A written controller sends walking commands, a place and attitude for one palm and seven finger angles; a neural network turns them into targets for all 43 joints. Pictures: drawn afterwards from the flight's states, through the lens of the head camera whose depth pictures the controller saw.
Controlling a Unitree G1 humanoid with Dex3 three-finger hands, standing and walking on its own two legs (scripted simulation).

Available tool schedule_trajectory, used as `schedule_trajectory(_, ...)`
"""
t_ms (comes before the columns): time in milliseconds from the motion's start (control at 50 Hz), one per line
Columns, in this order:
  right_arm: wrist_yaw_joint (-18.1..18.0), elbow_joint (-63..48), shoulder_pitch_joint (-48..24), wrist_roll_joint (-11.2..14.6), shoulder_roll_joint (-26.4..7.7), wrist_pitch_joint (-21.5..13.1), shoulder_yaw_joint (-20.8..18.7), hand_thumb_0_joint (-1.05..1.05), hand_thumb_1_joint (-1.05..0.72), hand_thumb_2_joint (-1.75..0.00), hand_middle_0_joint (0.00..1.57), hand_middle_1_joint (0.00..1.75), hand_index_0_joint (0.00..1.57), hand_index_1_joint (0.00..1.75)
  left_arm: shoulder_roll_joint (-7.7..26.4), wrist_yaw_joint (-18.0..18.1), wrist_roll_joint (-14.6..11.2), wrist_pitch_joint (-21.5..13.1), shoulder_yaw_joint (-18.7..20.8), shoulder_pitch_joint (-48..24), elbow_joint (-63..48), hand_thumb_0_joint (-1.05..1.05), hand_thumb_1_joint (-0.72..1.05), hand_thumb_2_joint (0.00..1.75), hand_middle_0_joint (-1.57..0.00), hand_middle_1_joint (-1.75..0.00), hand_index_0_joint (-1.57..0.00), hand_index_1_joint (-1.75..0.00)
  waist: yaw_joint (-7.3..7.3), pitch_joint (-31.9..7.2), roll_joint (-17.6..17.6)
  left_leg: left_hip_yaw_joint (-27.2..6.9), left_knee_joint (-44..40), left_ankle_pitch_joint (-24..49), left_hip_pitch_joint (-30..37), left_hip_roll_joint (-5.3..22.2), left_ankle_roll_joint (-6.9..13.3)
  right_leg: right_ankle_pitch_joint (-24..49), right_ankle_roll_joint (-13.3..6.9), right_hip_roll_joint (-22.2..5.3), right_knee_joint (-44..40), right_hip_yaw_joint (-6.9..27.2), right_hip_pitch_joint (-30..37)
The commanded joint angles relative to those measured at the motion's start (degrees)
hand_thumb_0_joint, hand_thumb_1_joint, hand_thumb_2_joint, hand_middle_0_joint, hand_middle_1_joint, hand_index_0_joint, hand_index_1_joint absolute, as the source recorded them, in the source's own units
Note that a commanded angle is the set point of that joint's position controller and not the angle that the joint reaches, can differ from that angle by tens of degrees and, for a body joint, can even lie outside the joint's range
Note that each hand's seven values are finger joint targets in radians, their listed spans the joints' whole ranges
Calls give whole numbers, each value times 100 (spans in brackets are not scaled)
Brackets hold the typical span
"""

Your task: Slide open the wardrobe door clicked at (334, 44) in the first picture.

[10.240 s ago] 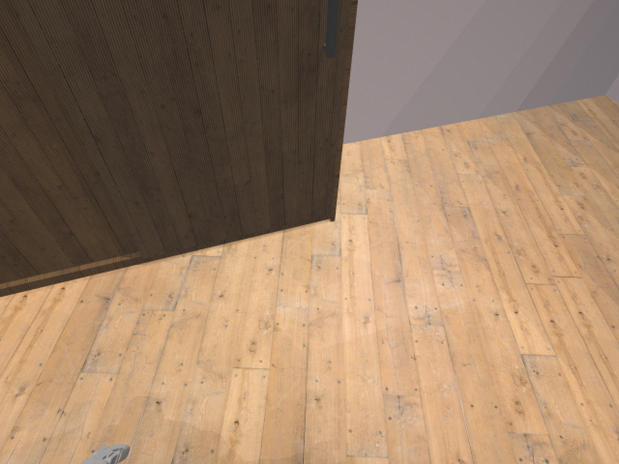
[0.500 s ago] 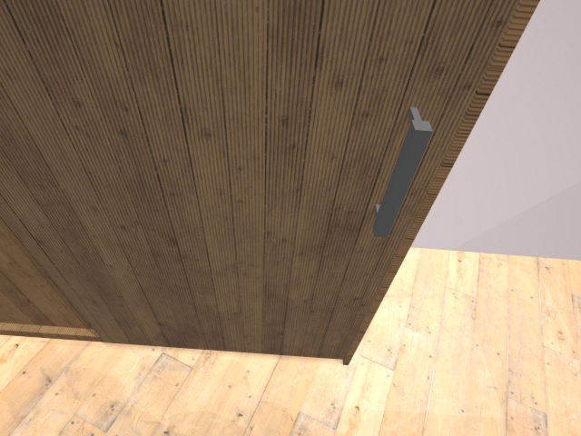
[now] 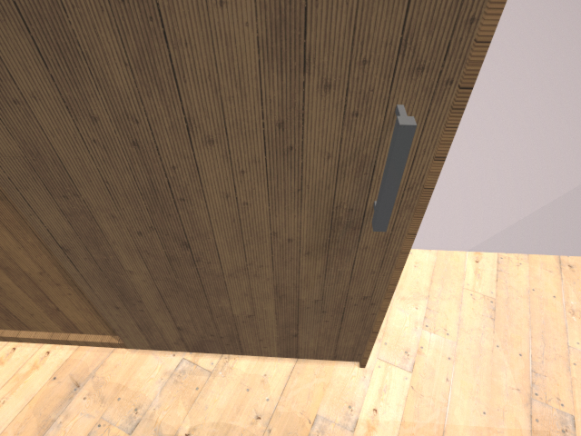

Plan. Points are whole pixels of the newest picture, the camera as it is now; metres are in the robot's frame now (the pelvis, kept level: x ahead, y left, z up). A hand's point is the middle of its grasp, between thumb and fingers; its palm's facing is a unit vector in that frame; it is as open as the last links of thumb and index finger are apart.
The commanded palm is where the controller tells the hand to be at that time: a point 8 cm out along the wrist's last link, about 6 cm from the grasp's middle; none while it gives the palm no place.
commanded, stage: come to a stop and stand still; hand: right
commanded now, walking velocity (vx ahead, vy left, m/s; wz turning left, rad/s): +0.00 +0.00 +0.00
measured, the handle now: (389, 172) +0.50 -0.12 +0.12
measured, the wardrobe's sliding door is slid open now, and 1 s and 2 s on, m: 0.00 0.00 0.00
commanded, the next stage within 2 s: look again from close up in 0.10 s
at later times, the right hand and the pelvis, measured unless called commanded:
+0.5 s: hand out of the picture -0.01 -0.17 -0.18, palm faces +0.01 +0.99 -0.15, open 7.4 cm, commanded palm none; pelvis +0.01 -0.02 +0.00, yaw +0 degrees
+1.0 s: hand out of the picture +0.02 -0.18 -0.18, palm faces +0.00 +0.99 -0.16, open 7.4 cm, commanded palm none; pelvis +0.02 -0.02 +0.00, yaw +1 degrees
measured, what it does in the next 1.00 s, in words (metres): stands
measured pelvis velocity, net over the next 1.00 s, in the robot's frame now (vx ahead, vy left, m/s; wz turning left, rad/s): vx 0.02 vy -0.02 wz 0.01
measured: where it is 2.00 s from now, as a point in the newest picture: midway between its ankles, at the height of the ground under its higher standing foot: outside the picture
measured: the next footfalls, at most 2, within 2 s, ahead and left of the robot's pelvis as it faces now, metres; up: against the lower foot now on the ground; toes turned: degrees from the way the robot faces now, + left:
none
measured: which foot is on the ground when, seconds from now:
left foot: down 0.00-1.00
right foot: down 0.00-1.00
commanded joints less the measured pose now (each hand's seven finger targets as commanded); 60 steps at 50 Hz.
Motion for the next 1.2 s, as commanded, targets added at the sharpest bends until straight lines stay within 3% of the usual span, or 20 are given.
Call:
schedule_trajectory(0, -55, -114, 304, 9, -513, -113, -121, 0, -90, -90, 20, 30, 20, 30, 592, 47, -37, -119, 123, 58, -255, 0, 90, 90, -20, -30, -20, -30, -71, 595, -93, -609, -709, -565, -290, 455, 226, -849, -14, -508, -801, 722, -329)
schedule_trajectory(60, -64, -71, 343, 7, -465, -132, -115, 0, -90, -90, 20, 30, 20, 30, 559, 54, -48, -139, 126, 61, -199, 0, 90, 90, -20, -30, -20, -30, -68, 480, -67, -581, -679, -262, -217, 464, 211, -548, -21, -528, -750, 683, -178)
schedule_trajectory(180, -74, 16, 390, -7, -389, -125, -105, 0, -90, -90, 20, 30, 20, 30, 558, 62, -60, -136, 145, -38, -162, 0, 90, 90, -20, -30, -20, -30, -54, 564, -187, -527, -632, -92, -232, 428, 169, -667, -32, -583, -881, 731, -129)
schedule_trajectory(280, -75, 77, 429, -13, -352, -131, -99, 0, -90, -90, 20, 30, 20, 30, 566, 68, -66, -155, 144, -124, -131, 0, 90, 90, -20, -30, -20, -30, -71, 508, -70, -501, -622, 118, -165, 458, 142, -405, -53, -585, -884, 725, -3)
schedule_trajectory(420, -69, 103, 414, -13, -367, -120, -105, 0, -90, -90, 20, 30, 20, 30, 607, 66, -57, -148, 146, -208, -121, 0, 90, 90, -20, -30, -20, -30, -68, 482, -196, -471, -636, 150, -116, 468, 122, -439, -51, -592, -974, 739, 60)
schedule_trajectory(560, -70, 123, 375, -17, -385, -127, -105, 0, -90, -90, 20, 30, 20, 30, 613, 65, -65, -149, 137, -273, -92, 0, 90, 90, -20, -30, -20, -30, -81, 471, 3, -481, -677, 303, -43, 501, 107, -137, -49, -583, -922, 675, 141)
schedule_trajectory(860, -80, 120, 305, -7, -398, -124, -123, 0, -90, -90, 20, 30, 20, 30, 564, 77, -63, -164, 118, -232, 16, 0, 90, 90, -20, -30, -20, -30, -87, 386, -42, -467, -684, 501, 82, 519, 95, 310, -45, -586, -880, 624, 301)
schedule_trajectory(1020, -77, 149, 318, -2, -357, -108, -124, 0, -90, -90, 20, 30, 20, 30, 535, 83, -58, -152, 114, -209, 55, 0, 90, 90, -20, -30, -20, -30, -92, 512, -128, -459, -716, 342, 1, 509, 97, 44, -36, -588, -966, 628, 271)
schedule_trajectory(1180, -85, 162, 335, -5, -327, -118, -129, 0, -90, -90, 20, 30, 20, 30, 498, 95, -60, -160, 116, -164, 77, 0, 90, 90, -20, -30, -20, -30, -80, 473, -92, -480, -722, 433, 23, 499, 94, 259, -38, -580, -915, 615, 357)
